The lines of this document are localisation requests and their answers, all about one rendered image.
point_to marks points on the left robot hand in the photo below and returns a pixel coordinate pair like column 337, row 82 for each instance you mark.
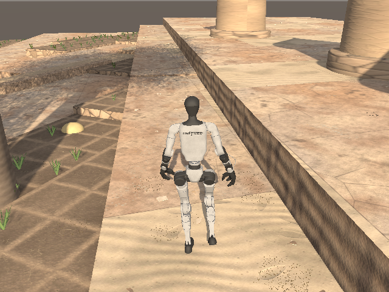
column 169, row 171

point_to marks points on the robot foot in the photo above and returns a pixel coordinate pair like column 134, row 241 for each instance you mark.
column 212, row 241
column 188, row 248

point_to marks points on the right robot hand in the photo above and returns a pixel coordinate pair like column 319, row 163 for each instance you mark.
column 231, row 177

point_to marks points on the left robot foot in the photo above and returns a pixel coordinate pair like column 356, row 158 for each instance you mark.
column 188, row 248

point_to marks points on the right robot forearm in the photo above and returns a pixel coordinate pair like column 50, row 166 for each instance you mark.
column 226, row 161

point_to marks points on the left robot forearm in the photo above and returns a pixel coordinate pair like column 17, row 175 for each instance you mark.
column 165, row 161

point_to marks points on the right robot upper arm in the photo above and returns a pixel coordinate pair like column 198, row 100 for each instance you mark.
column 211, row 127

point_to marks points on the right robot foot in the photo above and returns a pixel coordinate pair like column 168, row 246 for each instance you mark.
column 212, row 241

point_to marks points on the left robot upper arm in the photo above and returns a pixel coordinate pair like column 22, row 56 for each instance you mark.
column 174, row 128

